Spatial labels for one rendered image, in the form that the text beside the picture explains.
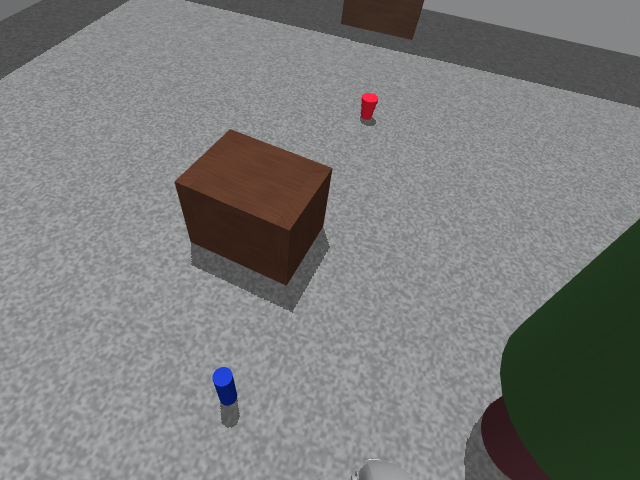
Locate potted plant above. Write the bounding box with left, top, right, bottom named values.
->
left=481, top=219, right=640, bottom=480

